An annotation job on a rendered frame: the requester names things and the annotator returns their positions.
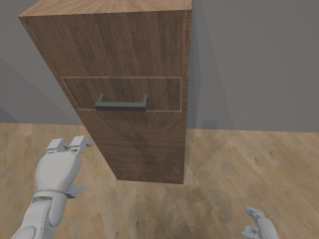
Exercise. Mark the handle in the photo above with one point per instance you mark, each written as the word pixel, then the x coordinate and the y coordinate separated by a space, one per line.
pixel 121 106

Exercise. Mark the drawer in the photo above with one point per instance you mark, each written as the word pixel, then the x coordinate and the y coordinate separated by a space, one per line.
pixel 164 93

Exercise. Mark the cabinet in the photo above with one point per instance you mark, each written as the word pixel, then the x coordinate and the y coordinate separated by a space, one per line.
pixel 121 38

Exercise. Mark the robot right hand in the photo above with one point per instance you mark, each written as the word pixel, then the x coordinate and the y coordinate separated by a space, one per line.
pixel 265 228

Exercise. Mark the robot left hand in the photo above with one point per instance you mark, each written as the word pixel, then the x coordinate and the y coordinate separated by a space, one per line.
pixel 57 169

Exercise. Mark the robot left forearm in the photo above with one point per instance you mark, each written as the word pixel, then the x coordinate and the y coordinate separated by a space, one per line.
pixel 43 216

